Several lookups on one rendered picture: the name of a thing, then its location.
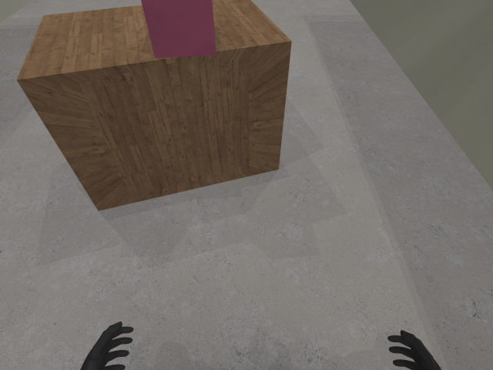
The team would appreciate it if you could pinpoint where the pedestal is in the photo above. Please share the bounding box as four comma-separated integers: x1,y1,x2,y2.
17,0,292,211

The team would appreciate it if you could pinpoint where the left robot hand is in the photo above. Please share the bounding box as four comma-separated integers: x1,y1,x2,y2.
80,321,133,370

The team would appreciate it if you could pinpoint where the right robot hand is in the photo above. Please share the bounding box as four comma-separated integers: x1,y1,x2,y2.
387,330,441,370

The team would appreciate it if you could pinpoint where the carton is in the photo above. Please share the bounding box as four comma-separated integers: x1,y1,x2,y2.
141,0,216,58

